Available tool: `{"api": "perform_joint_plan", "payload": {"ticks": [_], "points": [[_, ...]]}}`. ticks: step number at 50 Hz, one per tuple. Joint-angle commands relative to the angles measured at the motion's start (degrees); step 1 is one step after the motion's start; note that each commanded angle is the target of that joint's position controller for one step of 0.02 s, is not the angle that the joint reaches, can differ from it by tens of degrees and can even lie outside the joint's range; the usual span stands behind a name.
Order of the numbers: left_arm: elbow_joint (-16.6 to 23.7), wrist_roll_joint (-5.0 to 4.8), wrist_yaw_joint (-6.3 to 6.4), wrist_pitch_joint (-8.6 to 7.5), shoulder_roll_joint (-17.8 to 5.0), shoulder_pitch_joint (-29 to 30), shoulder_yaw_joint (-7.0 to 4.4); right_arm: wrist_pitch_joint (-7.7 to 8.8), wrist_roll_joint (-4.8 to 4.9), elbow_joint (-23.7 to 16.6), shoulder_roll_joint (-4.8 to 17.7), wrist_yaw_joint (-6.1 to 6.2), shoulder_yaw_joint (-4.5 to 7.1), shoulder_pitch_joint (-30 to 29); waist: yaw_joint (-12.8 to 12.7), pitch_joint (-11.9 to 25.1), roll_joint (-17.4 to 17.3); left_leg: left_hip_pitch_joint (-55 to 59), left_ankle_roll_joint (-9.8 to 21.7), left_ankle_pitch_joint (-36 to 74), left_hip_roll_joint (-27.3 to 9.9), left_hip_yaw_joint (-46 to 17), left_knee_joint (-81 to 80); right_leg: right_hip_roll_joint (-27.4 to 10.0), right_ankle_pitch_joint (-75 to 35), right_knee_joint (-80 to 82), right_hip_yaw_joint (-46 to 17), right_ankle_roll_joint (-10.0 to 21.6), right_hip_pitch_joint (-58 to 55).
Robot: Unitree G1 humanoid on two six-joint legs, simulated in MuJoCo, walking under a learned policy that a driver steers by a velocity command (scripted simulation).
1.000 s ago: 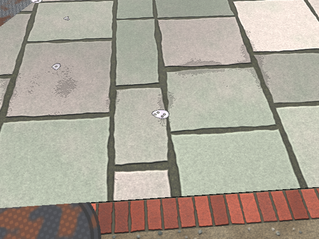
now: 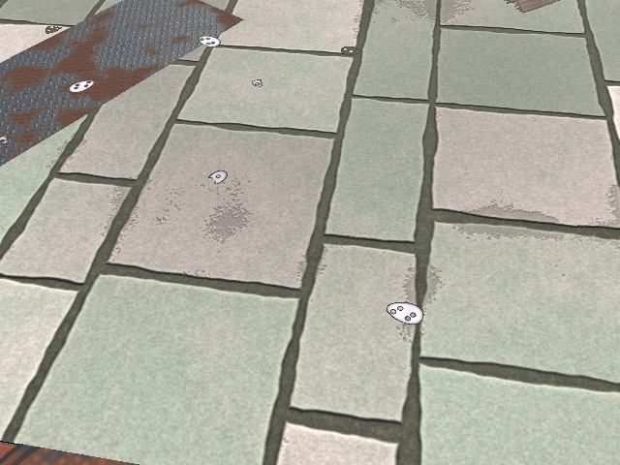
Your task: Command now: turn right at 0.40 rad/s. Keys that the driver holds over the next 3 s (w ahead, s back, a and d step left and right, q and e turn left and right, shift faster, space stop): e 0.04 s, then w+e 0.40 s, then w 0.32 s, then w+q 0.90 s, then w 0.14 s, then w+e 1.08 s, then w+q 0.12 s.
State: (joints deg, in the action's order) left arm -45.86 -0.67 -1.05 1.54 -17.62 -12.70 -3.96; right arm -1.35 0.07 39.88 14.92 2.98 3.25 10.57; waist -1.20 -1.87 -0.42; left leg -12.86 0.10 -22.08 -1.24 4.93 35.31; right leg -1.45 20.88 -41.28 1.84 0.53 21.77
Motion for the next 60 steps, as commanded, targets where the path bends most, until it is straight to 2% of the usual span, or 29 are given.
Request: {"api": "perform_joint_plan", "payload": {"ticks": [1,2,3,4,6,8,11,15,19,23,24,25,26,27,28,29,31,38,41,43,45,46,47,48,49,50,52,55,60], "points": [[4.33,-0.04,-0.54,-0.73,-4.75,0.22,-1.33,0.19,0.91,-3.44,9.38,0.54,3.2,-1.72,0.05,3.47,-2.95,0.55,6.34,28.87,-12.54,-7.57,-1.77,0.5,-12.76,9.64,-0.57,2.04,-3.65],[5.22,0.36,0.16,-0.88,-11.85,-0.14,-3.28,0.34,-0.34,-4.43,7.39,0.47,2.91,0.48,2.2,4.72,10.63,-6.87,0.29,16.75,-4.83,0.11,11.14,-7.51,-31.14,15.88,-16.65,7.04,-9.39],[4.46,0.97,0.21,-1.31,-13.87,-6.29,-3.81,0.48,-1.26,-6.98,5.47,0.5,1.97,-4.91,-2.25,7.54,19.1,-20.53,-3.3,-15.02,4.99,-1.5,25.33,-16.32,-32.24,22.01,-34.69,18.39,-18.54],[4.2,1.24,0.07,-2.58,-11.73,-9.1,-2.85,1.05,-0.51,-6.72,5.58,-0.07,2.03,-4.77,-3.42,11.22,12.27,-25.14,-2.51,-18.82,3.47,-9.38,33.69,-17.95,-19.3,23.7,-37.11,20.3,-23.77],[4.95,-0.57,0.64,-3.79,-9.31,-5.49,-2.28,2.26,0.63,-5.7,6.99,-1.13,2.58,-5.15,-1.87,6.91,4.41,-30.43,-0.46,-8.53,-0.19,-10.52,31.56,-14.2,6.84,25.79,-32.38,15.32,-22.17],[5.98,-0.58,1.82,-3.42,-7.84,-2.66,-1.43,3.36,0.06,-5.74,7.66,-1.33,3.03,-7.27,-1.3,3.1,5.85,-28.45,-0.65,-0.03,-1.33,-10.06,24.61,-11.34,10.95,29.32,-29.9,12.9,-17.91],[6.76,0.0,2.73,-3.49,-8.08,-3.68,-1.62,5.26,-0.01,-5.0,6.23,-2.16,2.82,-6.82,-1.13,3.07,6.27,-24.07,-2.1,6.62,0.28,-8.67,15.59,-8.41,2.8,30.45,-25.3,12.58,-16.64],[7.21,-0.48,2.85,-3.49,-9.54,-4.32,-2.36,6.44,0.4,-5.04,4.85,-2.73,2.13,-8.82,-1.92,2.19,7.91,-18.68,-3.66,10.0,1.87,-8.33,3.15,-7.0,0.76,29.43,-23.69,12.65,-13.01],[7.68,-0.92,2.33,-2.98,-9.95,-4.85,-2.72,7.58,1.27,-5.65,6.1,-3.53,2.25,-10.24,-2.42,1.79,8.73,-12.55,-3.41,10.71,2.93,-8.62,-3.54,-7.02,4.05,27.59,-27.1,12.43,-9.03],[8.5,-0.72,1.94,-2.71,-6.56,-3.16,-1.77,8.7,1.45,-3.64,7.29,-3.43,3.1,-3.05,2.29,3.0,7.96,2.09,-0.83,13.52,2.21,-7.7,-10.61,-4.06,6.9,21.04,-27.98,9.1,-3.44],[8.56,-0.34,1.91,-3.0,-3.37,-3.31,-0.8,8.91,0.89,-2.47,8.42,-3.1,3.51,2.08,4.4,5.03,6.3,9.87,0.89,11.51,-1.84,-10.76,-11.65,-1.85,7.9,14.46,-25.15,6.98,0.77],[8.86,0.54,1.82,-3.33,1.63,-4.38,0.74,8.91,-0.43,-1.35,11.07,-2.76,3.84,9.47,6.04,9.34,-3.66,18.82,4.67,1.96,-12.58,-23.79,-15.77,4.12,11.66,-4.63,-16.69,3.48,7.07],[11.94,-1.44,2.03,-4.2,-0.23,-5.87,0.35,8.45,-1.7,0.49,16.66,-3.7,5.15,12.59,3.81,7.25,-16.88,21.31,12.78,-19.1,-21.33,-48.99,-23.8,7.17,14.91,-17.31,-12.03,2.45,22.56],[10.27,-1.9,2.12,-4.64,-5.45,-5.86,-0.8,8.57,-0.29,-0.15,12.53,-4.06,4.29,9.42,3.54,1.29,-11.64,17.91,14.07,-24.76,-21.42,-49.23,-25.12,2.9,10.75,-24.03,-13.13,2.21,27.22],[9.7,-1.33,1.89,-4.76,-7.01,-3.24,-1.28,8.51,0.46,-0.16,9.07,-3.94,3.3,8.14,3.92,-2.22,-8.43,15.89,12.51,-18.3,-18.28,-41.06,-24.12,1.64,5.0,-25.42,-12.74,2.14,28.67],[9.03,-0.63,1.72,-4.92,-6.21,-2.53,-1.18,8.41,0.08,-0.47,7.86,-3.89,2.76,7.05,3.44,-1.55,-5.81,14.51,11.18,-10.74,-15.22,-34.57,-24.02,0.57,0.88,-25.04,-11.69,1.94,27.03],[9.58,-0.06,1.04,-5.5,-4.73,-0.26,-0.93,8.11,-0.32,0.09,6.65,-3.62,2.06,6.0,2.68,-1.43,-6.01,11.44,10.17,1.0,-12.05,-26.61,-25.16,-1.93,-4.6,-21.22,-9.91,1.28,24.31],[12.72,0.13,-0.17,-6.23,0.43,10.39,1.39,7.22,0.86,3.53,9.3,-2.97,2.11,10.54,5.68,-1.46,-5.57,7.79,10.68,20.36,-9.27,-13.5,-27.09,-2.2,-18.33,0.7,-2.8,-1.61,16.85],[14.05,-0.37,-1.04,-6.81,-0.19,14.58,1.31,6.43,1.56,5.2,10.12,-2.95,1.98,13.9,6.45,-2.24,-5.43,6.75,10.59,22.36,-10.54,-14.29,-25.97,-0.31,-20.42,7.28,-2.1,-1.35,10.92],[14.51,-0.63,-1.53,-7.27,-1.86,14.76,0.73,5.86,1.85,5.68,11.06,-2.71,2.19,14.14,4.94,-2.29,-5.87,8.87,9.7,24.51,-12.24,-16.0,-24.28,0.2,-19.33,10.58,-3.2,-0.06,8.27],[13.57,-0.53,-1.41,-7.6,-4.22,10.33,-0.38,5.28,1.85,5.77,12.31,-2.45,2.5,13.29,1.25,0.38,-6.09,9.8,8.11,34.25,-12.2,-15.63,-18.76,1.52,-17.26,13.47,-2.54,1.86,-0.4],[11.53,-0.3,-0.86,-7.54,-6.25,3.36,-1.6,5.13,1.63,5.7,11.83,-2.41,2.23,13.11,-2.47,4.9,-5.17,7.89,6.65,40.63,-9.5,-13.44,-10.51,2.33,-17.39,14.97,-1.58,3.39,-11.16],[9.81,0.46,-0.11,-7.35,-9.17,-6.31,-2.71,5.28,0.71,4.51,9.49,-2.45,1.25,12.37,-7.11,12.55,-3.45,-1.04,4.55,33.34,-6.65,-11.71,3.25,-3.94,-17.05,12.52,-6.66,6.12,-27.52],[8.68,1.7,0.31,-6.74,-14.82,-12.66,-3.99,5.96,0.62,2.79,2.42,-2.47,-0.89,18.92,-5.93,23.37,11.44,-22.04,0.44,7.41,1.38,-6.84,26.07,-20.57,-7.52,14.07,-30.3,13.62,-49.43],[8.19,1.48,0.16,-6.37,-10.45,-13.55,-2.81,6.62,1.81,3.85,4.8,-2.43,-0.43,19.5,-6.32,26.16,15.21,-27.23,0.39,-10.51,2.0,-13.27,35.22,-23.24,0.68,21.88,-42.96,15.29,-46.44],[7.76,0.92,0.27,-6.26,-7.06,-9.85,-1.66,6.53,3.18,2.69,9.29,-2.49,1.1,14.13,-5.74,15.44,11.2,-31.58,0.72,-6.84,-0.88,-13.07,38.72,-20.9,2.89,23.47,-34.66,12.8,-38.68],[7.48,0.84,0.12,-6.42,-3.51,-2.55,-0.55,5.99,1.96,1.61,8.48,-2.32,1.19,8.81,-2.42,5.59,6.6,-29.44,0.76,1.28,-4.75,-10.77,35.06,-16.27,-5.42,27.02,-21.8,10.91,-23.87],[6.28,1.33,-0.09,-7.89,-1.85,1.97,-0.63,3.75,1.82,2.45,4.84,-2.57,1.06,10.63,1.64,1.87,7.2,-23.02,0.29,6.45,-6.81,-10.83,32.25,-13.45,-14.33,32.4,-11.32,10.42,-13.51],[3.52,1.35,0.52,-8.71,-4.41,1.6,-1.63,3.27,1.15,-0.36,4.19,-3.13,0.84,4.59,1.7,-1.35,3.51,-26.61,-0.46,18.89,-6.66,-11.3,20.28,-12.73,-23.65,34.73,-0.68,10.38,-13.68]]}}
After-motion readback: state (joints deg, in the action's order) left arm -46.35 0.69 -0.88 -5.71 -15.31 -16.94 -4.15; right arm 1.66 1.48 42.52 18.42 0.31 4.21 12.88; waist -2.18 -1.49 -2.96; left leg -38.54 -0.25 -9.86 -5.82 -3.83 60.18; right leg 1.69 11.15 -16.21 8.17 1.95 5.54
